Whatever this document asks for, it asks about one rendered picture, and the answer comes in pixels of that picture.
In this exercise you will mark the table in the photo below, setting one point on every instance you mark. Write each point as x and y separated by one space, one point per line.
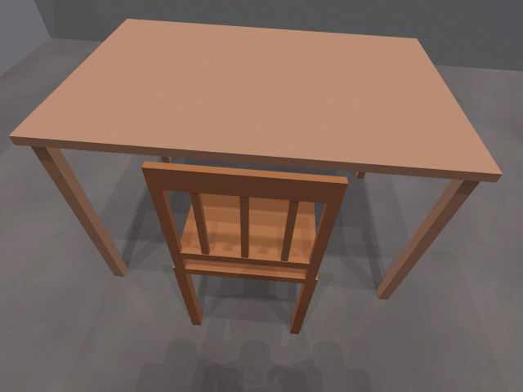
337 101

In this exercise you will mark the chair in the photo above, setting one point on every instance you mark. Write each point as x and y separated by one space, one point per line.
246 224

